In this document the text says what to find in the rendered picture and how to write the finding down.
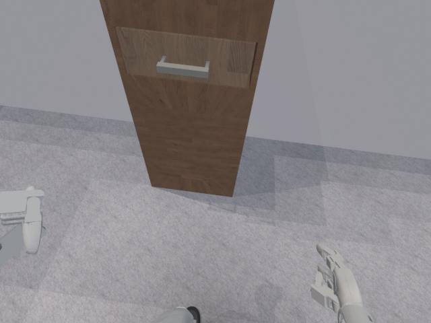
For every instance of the drawer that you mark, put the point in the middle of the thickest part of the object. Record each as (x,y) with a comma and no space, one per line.
(230,60)

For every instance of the robot right forearm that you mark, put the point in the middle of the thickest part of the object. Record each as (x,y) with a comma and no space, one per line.
(354,314)

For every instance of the robot left hand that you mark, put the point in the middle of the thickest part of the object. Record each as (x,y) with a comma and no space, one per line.
(21,207)

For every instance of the robot right hand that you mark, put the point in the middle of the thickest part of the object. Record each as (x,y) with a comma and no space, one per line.
(342,286)

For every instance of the cabinet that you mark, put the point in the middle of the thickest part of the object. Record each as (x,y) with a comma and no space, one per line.
(191,134)

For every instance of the left robot shin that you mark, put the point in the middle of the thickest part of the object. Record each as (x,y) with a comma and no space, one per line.
(182,308)

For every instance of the left robot foot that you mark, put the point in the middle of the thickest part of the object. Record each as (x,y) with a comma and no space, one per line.
(195,312)

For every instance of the handle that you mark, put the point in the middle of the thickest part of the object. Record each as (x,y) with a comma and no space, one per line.
(186,70)

